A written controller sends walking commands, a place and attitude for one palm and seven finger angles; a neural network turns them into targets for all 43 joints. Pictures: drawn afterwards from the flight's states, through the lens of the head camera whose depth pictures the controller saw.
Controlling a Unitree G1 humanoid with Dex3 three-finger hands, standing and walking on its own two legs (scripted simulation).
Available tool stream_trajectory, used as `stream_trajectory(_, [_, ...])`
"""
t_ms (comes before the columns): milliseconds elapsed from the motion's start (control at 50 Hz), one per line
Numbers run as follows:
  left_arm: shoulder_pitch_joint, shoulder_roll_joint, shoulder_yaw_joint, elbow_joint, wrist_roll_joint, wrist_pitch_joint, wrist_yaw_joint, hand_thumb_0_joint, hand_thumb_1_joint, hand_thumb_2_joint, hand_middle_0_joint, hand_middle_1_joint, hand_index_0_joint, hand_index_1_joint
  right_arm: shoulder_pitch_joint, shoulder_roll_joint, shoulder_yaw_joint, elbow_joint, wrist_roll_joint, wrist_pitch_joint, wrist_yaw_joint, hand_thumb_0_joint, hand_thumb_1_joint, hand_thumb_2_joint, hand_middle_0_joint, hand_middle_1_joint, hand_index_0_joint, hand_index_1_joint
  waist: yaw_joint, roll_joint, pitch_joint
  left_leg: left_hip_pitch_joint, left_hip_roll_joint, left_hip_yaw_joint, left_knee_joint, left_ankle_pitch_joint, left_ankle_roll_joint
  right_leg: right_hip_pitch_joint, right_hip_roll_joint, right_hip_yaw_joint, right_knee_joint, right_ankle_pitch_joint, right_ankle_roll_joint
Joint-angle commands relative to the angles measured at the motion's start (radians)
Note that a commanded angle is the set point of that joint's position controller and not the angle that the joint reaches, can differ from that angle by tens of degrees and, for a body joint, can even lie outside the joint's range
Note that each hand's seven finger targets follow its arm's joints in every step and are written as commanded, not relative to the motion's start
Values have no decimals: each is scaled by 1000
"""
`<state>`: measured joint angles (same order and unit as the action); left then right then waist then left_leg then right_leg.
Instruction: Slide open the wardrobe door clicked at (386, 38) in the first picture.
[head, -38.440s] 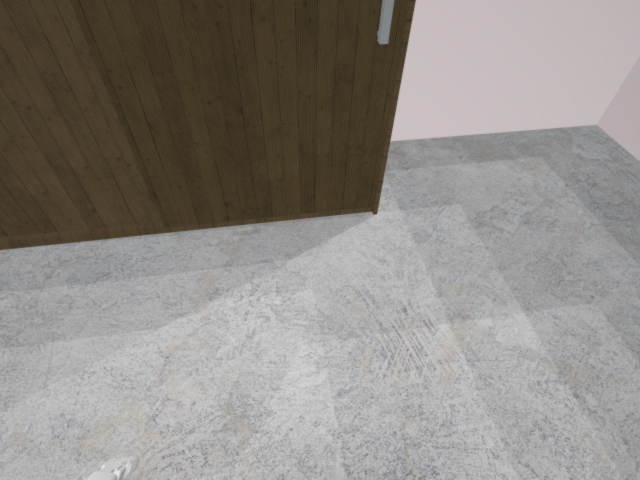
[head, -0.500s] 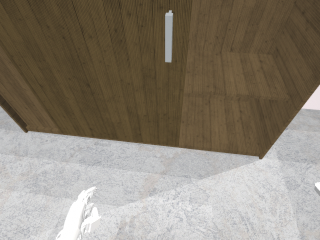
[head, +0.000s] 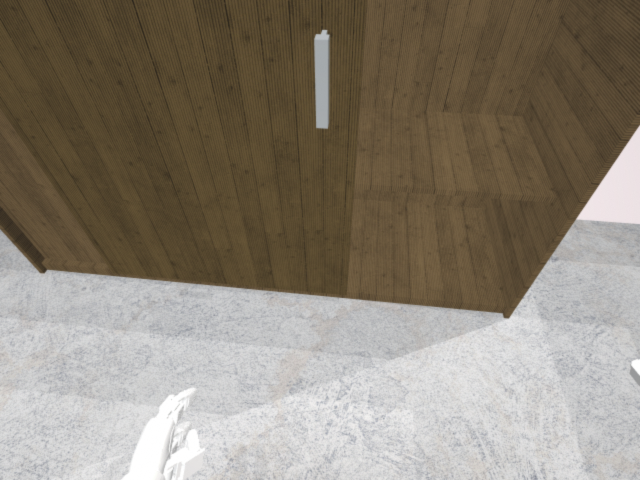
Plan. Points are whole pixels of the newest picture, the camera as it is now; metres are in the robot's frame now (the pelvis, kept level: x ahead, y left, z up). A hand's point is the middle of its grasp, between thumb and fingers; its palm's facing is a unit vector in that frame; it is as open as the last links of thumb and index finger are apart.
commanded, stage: let the arm hang, fingers relaxed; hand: right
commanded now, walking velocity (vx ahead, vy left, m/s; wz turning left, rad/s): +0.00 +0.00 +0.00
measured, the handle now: (323, 80) +0.84 +0.02 +0.10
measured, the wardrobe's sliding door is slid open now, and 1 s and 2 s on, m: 0.58 0.58 0.58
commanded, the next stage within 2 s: look to check the result in 1.20 s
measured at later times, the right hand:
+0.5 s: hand out of the picture +0.00 -0.17 -0.19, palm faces -0.02 +0.99 -0.16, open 7.0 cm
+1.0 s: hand out of the picture +0.06 -0.17 -0.17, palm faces -0.03 +0.98 -0.20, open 7.3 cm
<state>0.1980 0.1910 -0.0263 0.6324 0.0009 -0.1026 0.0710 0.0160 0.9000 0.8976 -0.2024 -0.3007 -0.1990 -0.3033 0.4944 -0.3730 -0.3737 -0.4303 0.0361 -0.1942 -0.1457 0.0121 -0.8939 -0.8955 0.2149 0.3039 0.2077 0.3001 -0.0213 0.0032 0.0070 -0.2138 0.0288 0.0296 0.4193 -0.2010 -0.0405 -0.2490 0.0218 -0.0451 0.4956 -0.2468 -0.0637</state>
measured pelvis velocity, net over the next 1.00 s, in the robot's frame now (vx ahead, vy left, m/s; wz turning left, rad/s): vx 0.01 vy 0.01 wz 0.01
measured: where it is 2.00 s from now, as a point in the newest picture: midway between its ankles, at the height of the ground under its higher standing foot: outside the picture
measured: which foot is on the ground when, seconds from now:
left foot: down 0.00-1.00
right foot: down 0.00-1.00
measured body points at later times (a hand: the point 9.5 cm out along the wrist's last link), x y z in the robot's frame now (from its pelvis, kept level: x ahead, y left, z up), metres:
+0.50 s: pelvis -0.02 +0.01 +0.00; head +0.03 -0.01 +0.44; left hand +0.01 +0.27 -0.14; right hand +0.00 -0.22 -0.17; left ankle +0.01 +0.15 -0.74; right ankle +0.01 -0.07 -0.74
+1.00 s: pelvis +0.01 +0.01 +0.00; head +0.03 +0.01 +0.45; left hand +0.04 +0.24 -0.16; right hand +0.06 -0.22 -0.15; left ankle +0.01 +0.15 -0.74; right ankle +0.01 -0.07 -0.74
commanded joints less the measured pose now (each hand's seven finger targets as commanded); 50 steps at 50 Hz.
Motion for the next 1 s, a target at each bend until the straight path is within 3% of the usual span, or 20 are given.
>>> stream_trajectory(0, [-106,136,57,-154,-6,-59,8,0,900,900,-200,-300,-200,-300,-65,-165,-112,-189,-1,-70,-21,0,-900,-900,200,300,200,300,2,-72,-84,125,6,-39,-19,57,24,-112,-104,126,-177,-55,9])
stream_trajectory(60, [-108,137,57,-153,-7,-62,10,0,900,900,-200,-300,-200,-300,-57,-166,-115,-180,0,-72,-21,0,-900,-900,200,300,200,300,1,-67,-89,132,6,-36,-15,77,22,-108,-105,126,-177,-25,11])
stream_trajectory(80, [-135,327,109,116,-1,-97,-86,0,900,900,-200,-300,-200,-300,-67,-46,260,627,-76,76,110,0,-900,-900,200,300,200,300,53,-33,7,-54,94,-11,103,197,46,-126,-119,142,7,237,-2])
stream_trajectory(100, [-66,294,110,98,-9,-19,-90,0,900,900,-200,-300,-200,-300,-95,-55,233,650,-59,157,127,0,-900,-900,200,300,200,300,51,-50,-80,-98,90,-53,72,82,49,-36,-130,122,-5,243,11])
stream_trajectory(120, [-55,281,104,73,-7,6,-87,0,900,900,-200,-300,-200,-300,-116,-39,241,635,-58,182,130,0,-900,-900,200,300,200,300,56,-78,-54,-137,63,-25,92,-47,42,-48,-147,143,-32,167,0])
stream_trajectory(160, [-56,261,88,80,8,30,-85,0,900,900,-200,-300,-200,-300,-148,-20,269,719,-64,183,134,0,-900,-900,200,300,200,300,41,-15,-76,-98,28,-9,172,-108,36,-114,-173,207,-68,158,-45])
stream_trajectory(200, [-64,253,74,94,20,50,-84,0,900,900,-200,-300,-200,-300,-179,-24,291,831,-66,190,135,0,-900,-900,200,300,200,300,28,100,-65,-53,33,-22,161,-73,35,-141,-169,218,-77,139,-53])
stream_trajectory(240, [-55,233,67,108,24,68,-83,0,900,900,-200,-300,-200,-300,-212,-33,307,943,-69,194,131,0,-900,-900,200,300,200,300,24,182,-72,-10,69,-53,113,21,45,-137,-129,180,-47,150,-36])
stream_trajectory(280, [-42,202,58,139,28,86,-80,0,900,900,-200,-300,-200,-300,-246,-23,329,1048,-66,201,129,0,-900,-900,200,300,200,300,34,162,-65,-37,105,-102,73,41,57,-93,-86,137,-26,104,-21])
stream_trajectory(320, [-34,191,54,169,30,98,-76,0,900,900,-200,-300,-200,-300,-272,-22,345,1125,-62,204,128,0,-900,-900,200,300,200,300,41,44,-49,-70,105,-125,38,-23,65,-54,-76,126,-53,45,-14])
stream_trajectory(360, [-30,183,49,199,30,101,-72,0,900,900,-200,-300,-200,-300,-260,-16,349,1196,-59,201,127,0,-900,-900,200,300,200,300,34,-84,-40,-39,81,-105,34,-47,54,-64,-94,140,-101,32,-16])
stream_trajectory(420, [-9,166,51,247,29,103,-62,0,900,900,-200,-300,-200,-300,-216,19,343,1299,-56,195,124,0,-900,-900,200,300,200,300,23,-177,-67,25,63,-82,23,-45,55,-68,-102,151,-129,-11,-18])
stream_trajectory(480, [25,150,53,283,23,111,-56,0,900,900,-200,-300,-200,-300,-213,29,350,1364,-54,193,124,0,-900,-900,200,300,200,300,29,-149,-53,24,68,-84,-13,-60,61,-64,-102,149,-127,-47,-15])
stream_trajectory(560, [73,138,59,324,21,121,-53,0,900,900,-200,-300,-200,-300,-224,46,357,1421,-56,194,123,0,-900,-900,200,300,200,300,41,-15,17,-42,73,-90,-63,-156,63,-66,-102,149,-139,-120,-13])
stream_trajectory(600, [88,135,59,343,22,121,-52,0,900,900,-200,-300,-200,-300,-223,52,359,1441,-56,196,123,0,-900,-900,200,300,200,300,41,-1,37,-60,70,-95,-71,-179,63,-65,-102,152,-149,-132,-15])
stream_trajectory(720, [94,118,55,380,20,108,-47,0,900,900,-200,-300,-200,-300,-212,75,362,1483,-55,189,117,0,-900,-900,200,300,200,300,33,43,-16,-2,66,-82,-45,-39,52,-22,-120,146,-156,3,-19])
stream_trajectory(780, [79,104,48,397,18,104,-47,0,900,900,-200,-300,-200,-300,-220,81,364,1494,-53,189,114,0,-900,-900,200,300,200,300,29,35,-10,10,70,-81,-35,30,45,0,-122,135,-152,91,-16])
stream_trajectory(840, [69,100,47,413,18,104,-47,0,900,900,-200,-300,-200,-300,-226,85,364,1501,-56,190,111,0,-900,-900,200,300,200,300,28,24,17,0,67,-79,-39,26,42,5,-123,134,-162,97,-15])
stream_trajectory(980, [45,95,41,437,19,98,-47,0,900,900,-200,-300,-200,-300,-254,85,361,1506,-54,187,111,0,-900,-900,200,300,200,300,28,-2,4,31,74,-81,-47,62,38,40,-122,126,-176,154,-9])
